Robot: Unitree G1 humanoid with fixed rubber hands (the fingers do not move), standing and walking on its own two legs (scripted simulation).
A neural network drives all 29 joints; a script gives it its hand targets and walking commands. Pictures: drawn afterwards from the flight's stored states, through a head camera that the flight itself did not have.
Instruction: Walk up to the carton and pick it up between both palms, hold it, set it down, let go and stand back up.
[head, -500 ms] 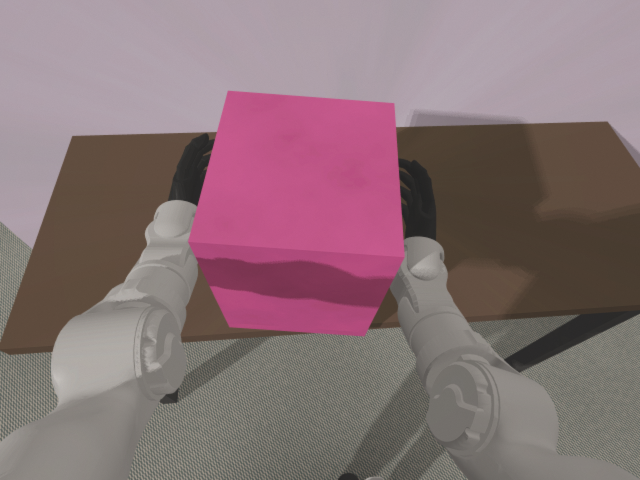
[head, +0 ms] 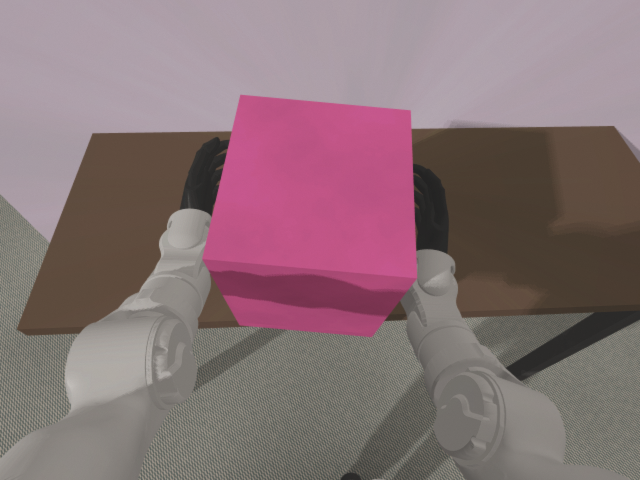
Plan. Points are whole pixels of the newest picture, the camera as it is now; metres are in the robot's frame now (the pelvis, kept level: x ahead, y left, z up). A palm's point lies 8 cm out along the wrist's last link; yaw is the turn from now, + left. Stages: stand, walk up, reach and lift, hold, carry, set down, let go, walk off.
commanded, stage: reach and lift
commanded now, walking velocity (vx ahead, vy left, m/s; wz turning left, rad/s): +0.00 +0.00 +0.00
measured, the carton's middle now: (314, 231) +0.43 +0.02 +0.03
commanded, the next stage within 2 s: none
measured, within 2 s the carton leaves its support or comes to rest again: leaves its support in 0.60 s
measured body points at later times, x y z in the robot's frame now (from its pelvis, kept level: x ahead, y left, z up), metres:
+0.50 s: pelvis +0.00 +0.00 +0.00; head +0.06 +0.02 +0.45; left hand +0.46 +0.16 +0.06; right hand +0.41 -0.14 +0.05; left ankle -0.01 +0.08 -0.73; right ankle +0.04 -0.09 -0.73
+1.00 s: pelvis +0.00 +0.00 +0.00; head +0.00 +0.02 +0.45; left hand +0.44 +0.15 +0.12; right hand +0.41 -0.14 +0.12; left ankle -0.01 +0.08 -0.73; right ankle +0.04 -0.09 -0.73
